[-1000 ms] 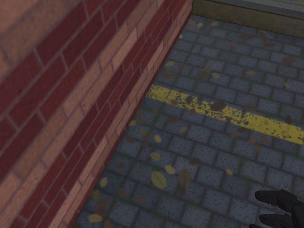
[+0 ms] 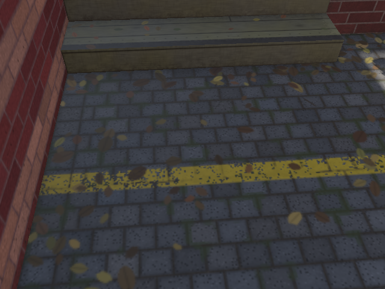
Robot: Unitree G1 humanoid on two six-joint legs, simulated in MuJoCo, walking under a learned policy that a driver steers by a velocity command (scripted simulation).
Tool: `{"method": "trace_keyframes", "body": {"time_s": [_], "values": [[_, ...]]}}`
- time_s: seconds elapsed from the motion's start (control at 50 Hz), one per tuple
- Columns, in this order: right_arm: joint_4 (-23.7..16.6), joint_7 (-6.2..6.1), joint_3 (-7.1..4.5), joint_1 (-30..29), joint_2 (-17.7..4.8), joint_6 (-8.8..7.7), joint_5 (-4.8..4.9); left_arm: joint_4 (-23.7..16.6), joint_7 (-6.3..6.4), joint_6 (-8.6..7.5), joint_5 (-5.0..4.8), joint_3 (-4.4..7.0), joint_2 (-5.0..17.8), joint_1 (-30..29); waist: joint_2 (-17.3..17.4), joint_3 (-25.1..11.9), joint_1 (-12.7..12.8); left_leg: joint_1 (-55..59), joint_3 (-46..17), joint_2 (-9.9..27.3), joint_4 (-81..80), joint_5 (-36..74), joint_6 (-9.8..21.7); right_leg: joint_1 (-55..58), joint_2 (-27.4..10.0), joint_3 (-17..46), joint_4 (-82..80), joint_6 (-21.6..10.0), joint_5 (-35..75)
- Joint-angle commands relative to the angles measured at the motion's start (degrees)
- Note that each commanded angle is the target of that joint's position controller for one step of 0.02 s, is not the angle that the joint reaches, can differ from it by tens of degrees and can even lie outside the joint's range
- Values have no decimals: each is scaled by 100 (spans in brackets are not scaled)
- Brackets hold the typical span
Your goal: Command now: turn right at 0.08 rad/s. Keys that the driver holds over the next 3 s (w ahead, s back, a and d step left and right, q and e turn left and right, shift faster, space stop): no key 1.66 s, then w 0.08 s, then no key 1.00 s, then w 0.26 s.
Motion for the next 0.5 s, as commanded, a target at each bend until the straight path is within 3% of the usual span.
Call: {"method": "trace_keyframes", "body": {"time_s": [0.02, 0.08, 0.14, 0.26, 0.28, 0.5], "values": [[-321, 54, -141, -42, -550, -128, -14, -376, 2, -96, 8, 281, 770, -163, 644, -199, -8, 149, -313, 284, -412, 781, 437, 152, -492, 543, -485, -63, -16], [-355, 43, -95, -96, -480, -201, -33, -407, 53, 48, 8, 284, 598, -182, 531, -88, 1, -47, -256, 226, -444, 589, 367, 226, -540, 580, -422, -159, 225], [-319, -4, -88, -16, -507, -262, 5, -369, 119, 70, -47, 326, 557, -92, 277, 38, -18, -101, -250, 197, -506, 424, 337, 277, -588, 638, -482, -145, 148], [-273, -10, -66, 12, -460, -302, 15, -280, 168, 67, -43, 389, 511, 35, 25, 38, -15, -75, -228, 134, -540, 460, 353, 482, -604, 605, -477, -36, 365], [-248, -32, -53, 53, -435, -307, -40, -251, 155, 84, -59, 380, 502, 2, -86, 62, -57, -74, -200, 109, -545, 397, 371, 451, -582, 585, -461, -39, 471], [-42, -31, -33, 162, -342, -322, -4, -112, 203, 96, -63, 405, 485, 72, 39, 109, -36, -147, -156, 35, -641, 329, 382, 644, -627, 572, -454, -14, 612]]}}
Next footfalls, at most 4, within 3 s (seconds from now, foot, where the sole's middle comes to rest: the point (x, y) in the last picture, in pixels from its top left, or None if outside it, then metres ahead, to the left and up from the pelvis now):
none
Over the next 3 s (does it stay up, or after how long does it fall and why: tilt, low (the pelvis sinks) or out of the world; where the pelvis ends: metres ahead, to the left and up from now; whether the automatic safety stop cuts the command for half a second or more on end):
stays up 0.04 0.04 0.00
